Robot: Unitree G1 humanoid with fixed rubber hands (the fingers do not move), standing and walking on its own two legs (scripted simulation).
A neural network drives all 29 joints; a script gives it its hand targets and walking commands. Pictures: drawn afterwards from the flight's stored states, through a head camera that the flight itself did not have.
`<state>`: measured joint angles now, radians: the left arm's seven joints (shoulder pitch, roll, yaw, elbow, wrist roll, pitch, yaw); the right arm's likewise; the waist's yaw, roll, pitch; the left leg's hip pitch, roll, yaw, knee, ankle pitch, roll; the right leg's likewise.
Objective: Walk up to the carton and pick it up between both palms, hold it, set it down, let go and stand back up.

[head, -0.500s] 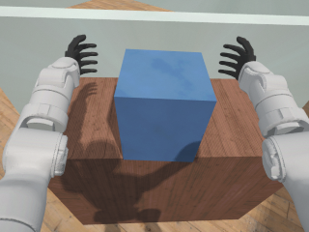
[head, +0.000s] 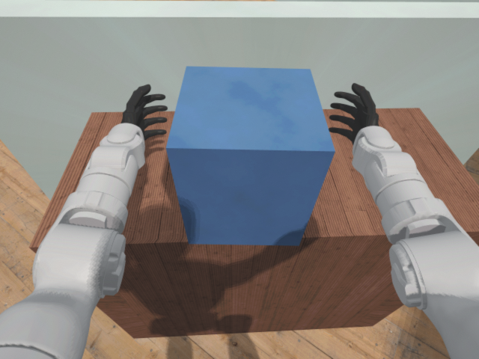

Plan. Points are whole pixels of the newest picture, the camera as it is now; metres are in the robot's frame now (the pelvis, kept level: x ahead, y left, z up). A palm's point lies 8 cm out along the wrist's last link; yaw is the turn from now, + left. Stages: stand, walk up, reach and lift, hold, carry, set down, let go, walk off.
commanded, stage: reach and lift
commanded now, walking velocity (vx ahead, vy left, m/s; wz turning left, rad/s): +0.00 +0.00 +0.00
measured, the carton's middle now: (246, 161) +0.42 +0.00 +0.10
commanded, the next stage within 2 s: none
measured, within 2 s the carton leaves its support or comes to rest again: leaves its support in 1.84 s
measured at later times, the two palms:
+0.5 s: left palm (158, 133) +0.45 +0.15 +0.15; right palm (342, 132) +0.43 -0.16 +0.16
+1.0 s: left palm (160, 130) +0.45 +0.15 +0.15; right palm (340, 131) +0.43 -0.16 +0.16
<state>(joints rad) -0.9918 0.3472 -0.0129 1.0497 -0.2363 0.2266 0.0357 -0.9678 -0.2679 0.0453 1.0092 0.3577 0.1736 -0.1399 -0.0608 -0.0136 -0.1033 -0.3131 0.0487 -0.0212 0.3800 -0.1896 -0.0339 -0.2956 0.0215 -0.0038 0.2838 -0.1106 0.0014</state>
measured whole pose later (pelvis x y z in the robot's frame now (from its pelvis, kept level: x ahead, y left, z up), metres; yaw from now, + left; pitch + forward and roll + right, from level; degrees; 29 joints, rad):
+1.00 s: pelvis +0.00 +0.00 +0.00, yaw +0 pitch +6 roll -1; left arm -0.99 0.17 0.12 1.00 -0.04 0.23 0.12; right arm -0.98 -0.11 -0.11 1.02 0.21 0.13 -0.21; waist -0.07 -0.04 -0.08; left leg -0.28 0.05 -0.02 0.37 -0.19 -0.03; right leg -0.26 0.02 -0.01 0.26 -0.10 0.00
